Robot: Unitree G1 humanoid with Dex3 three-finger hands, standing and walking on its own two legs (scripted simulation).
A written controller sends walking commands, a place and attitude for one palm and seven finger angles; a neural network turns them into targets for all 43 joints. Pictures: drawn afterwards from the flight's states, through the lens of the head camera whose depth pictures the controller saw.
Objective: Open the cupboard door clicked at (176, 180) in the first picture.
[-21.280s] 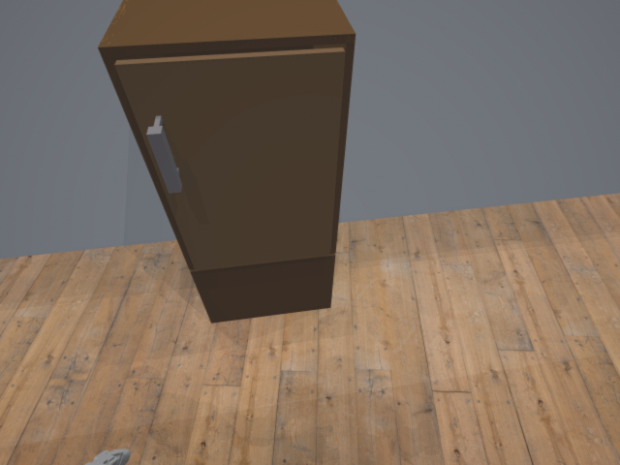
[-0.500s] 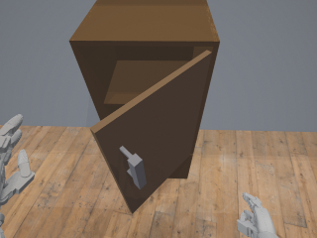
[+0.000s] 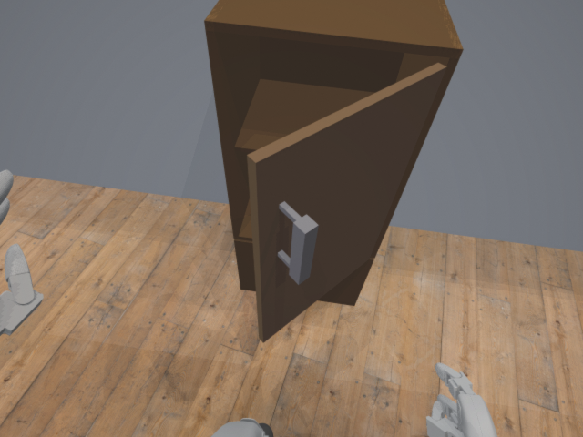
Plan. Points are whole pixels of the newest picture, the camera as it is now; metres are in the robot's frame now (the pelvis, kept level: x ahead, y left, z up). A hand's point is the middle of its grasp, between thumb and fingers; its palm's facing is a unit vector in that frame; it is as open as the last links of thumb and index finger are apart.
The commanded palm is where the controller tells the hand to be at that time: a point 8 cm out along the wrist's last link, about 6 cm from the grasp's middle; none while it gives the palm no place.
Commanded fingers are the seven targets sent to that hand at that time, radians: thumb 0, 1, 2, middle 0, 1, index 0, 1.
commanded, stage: step back with the hand held close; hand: left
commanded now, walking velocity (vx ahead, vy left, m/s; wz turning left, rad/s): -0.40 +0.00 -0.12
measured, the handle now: (293, 243) +0.39 +0.02 +0.02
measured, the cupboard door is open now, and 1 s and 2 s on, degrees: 48 48 48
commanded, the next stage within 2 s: stop stepping back and stand still in 0.34 s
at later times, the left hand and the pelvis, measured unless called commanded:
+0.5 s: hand out of the picture +0.14 +0.26 +0.20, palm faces +0.32 -0.87 -0.38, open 7.4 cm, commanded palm +0.06 +0.31 +0.19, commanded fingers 0.00 0.90 0.90 -0.20 -0.30 -0.20 -0.30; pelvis -0.10 +0.02 +0.02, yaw -5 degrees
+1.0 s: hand out of the picture +0.07 +0.21 +0.17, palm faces +0.24 -0.85 -0.48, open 7.4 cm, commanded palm +0.00 +0.27 +0.19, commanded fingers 0.00 0.90 0.90 -0.20 -0.30 -0.20 -0.30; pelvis -0.18 +0.00 +0.00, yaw -8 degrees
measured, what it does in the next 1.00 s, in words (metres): walks backwards: left foot, then right foot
